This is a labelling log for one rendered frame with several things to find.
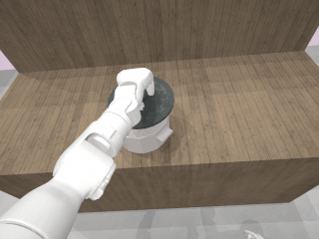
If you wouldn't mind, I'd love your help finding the left robot forearm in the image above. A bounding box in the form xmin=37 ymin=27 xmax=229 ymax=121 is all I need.
xmin=53 ymin=79 xmax=145 ymax=176

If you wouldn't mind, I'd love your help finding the lid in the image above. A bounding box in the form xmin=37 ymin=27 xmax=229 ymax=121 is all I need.
xmin=107 ymin=77 xmax=174 ymax=129

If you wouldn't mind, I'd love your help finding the left robot hand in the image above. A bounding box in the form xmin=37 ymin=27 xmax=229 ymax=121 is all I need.
xmin=117 ymin=68 xmax=155 ymax=111

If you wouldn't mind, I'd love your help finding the knob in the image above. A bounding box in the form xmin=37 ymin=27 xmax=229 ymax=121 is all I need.
xmin=142 ymin=90 xmax=149 ymax=103

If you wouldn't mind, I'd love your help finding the pot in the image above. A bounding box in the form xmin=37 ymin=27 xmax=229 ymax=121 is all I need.
xmin=123 ymin=115 xmax=173 ymax=153

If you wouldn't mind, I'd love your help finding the table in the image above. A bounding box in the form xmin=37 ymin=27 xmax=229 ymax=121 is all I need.
xmin=0 ymin=0 xmax=319 ymax=213

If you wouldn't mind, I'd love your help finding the robot left upper arm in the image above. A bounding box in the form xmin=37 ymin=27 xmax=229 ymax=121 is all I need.
xmin=0 ymin=140 xmax=117 ymax=239

